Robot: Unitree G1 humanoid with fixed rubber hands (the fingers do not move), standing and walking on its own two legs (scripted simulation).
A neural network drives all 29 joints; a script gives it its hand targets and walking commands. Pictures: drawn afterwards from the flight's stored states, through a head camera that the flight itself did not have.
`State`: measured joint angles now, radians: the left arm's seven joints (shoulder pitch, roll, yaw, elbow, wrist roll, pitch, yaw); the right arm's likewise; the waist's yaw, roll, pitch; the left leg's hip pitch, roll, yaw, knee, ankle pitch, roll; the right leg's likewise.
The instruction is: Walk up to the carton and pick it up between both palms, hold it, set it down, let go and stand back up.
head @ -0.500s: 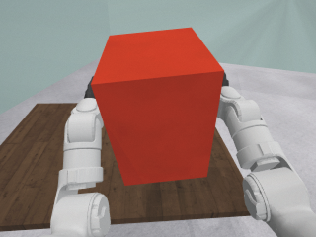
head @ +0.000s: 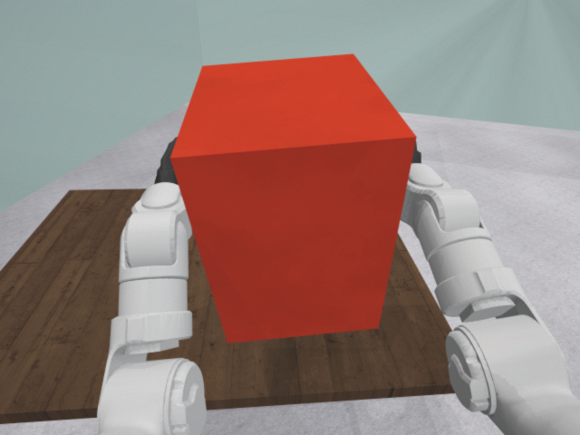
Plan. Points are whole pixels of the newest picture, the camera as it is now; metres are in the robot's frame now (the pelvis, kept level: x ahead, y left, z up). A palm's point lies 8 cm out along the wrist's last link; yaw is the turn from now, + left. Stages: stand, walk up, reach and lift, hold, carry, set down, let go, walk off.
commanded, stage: hold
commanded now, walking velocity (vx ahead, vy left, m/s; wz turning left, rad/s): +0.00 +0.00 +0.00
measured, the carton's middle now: (290, 197) +0.38 +0.01 +0.22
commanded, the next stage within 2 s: none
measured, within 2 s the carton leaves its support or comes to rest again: neither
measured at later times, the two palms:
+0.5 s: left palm (173, 194) +0.36 +0.16 +0.24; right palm (403, 174) +0.37 -0.14 +0.26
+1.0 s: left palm (172, 192) +0.36 +0.17 +0.24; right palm (402, 175) +0.37 -0.14 +0.26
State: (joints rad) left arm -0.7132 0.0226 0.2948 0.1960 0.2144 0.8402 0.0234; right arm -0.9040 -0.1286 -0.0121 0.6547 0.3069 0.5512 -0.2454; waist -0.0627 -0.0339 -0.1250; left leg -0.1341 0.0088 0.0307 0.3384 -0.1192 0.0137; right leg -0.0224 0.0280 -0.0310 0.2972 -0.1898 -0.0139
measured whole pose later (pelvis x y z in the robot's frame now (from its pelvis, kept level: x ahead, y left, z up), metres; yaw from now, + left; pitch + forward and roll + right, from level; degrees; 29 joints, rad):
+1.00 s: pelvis +0.00 +0.00 +0.00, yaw +0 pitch -5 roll -1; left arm -0.72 0.03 0.30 0.22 0.22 0.84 0.01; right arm -0.92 -0.13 0.00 0.67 0.31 0.55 -0.25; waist -0.07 -0.03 -0.12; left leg -0.13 0.01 0.03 0.34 -0.12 0.01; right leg -0.02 0.03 -0.03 0.29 -0.19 -0.01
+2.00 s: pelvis +0.00 +0.00 +0.00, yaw +1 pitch -5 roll -1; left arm -0.69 0.04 0.28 0.18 0.20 0.83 0.02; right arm -0.90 -0.14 0.02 0.64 0.34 0.55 -0.26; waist -0.08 -0.03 -0.13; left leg -0.14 0.01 0.02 0.35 -0.13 0.01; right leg -0.01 0.03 -0.04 0.28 -0.19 -0.01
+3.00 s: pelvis +0.01 +0.02 +0.00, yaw +0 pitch -9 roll -1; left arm -0.73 0.02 0.30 0.42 0.31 0.47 -0.08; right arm -0.72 -0.01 -0.16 0.73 0.08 0.12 -0.21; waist -0.09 -0.10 0.03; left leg -0.04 -0.03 0.04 0.32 -0.14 0.04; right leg 0.10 0.00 -0.03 0.24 -0.19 0.02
